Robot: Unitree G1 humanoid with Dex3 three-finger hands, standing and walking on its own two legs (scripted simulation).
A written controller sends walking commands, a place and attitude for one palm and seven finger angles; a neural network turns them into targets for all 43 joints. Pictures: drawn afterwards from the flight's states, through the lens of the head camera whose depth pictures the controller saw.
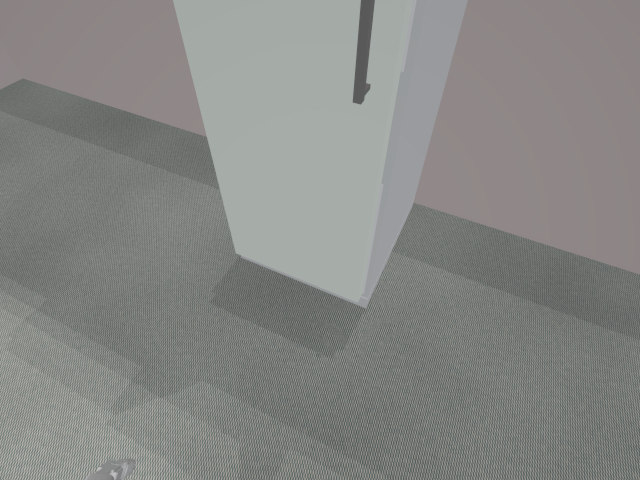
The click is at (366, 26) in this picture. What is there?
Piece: fridge door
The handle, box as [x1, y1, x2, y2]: [353, 0, 374, 104]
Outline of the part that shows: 374,0 361,0 353,92 353,102 360,104 363,100 364,95 369,89 370,84 366,83 365,79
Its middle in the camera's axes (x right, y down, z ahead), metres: +0.08 -0.39 +0.60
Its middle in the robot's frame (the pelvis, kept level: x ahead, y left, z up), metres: +0.76 -0.03 +0.28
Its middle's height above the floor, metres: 1.05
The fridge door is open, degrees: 0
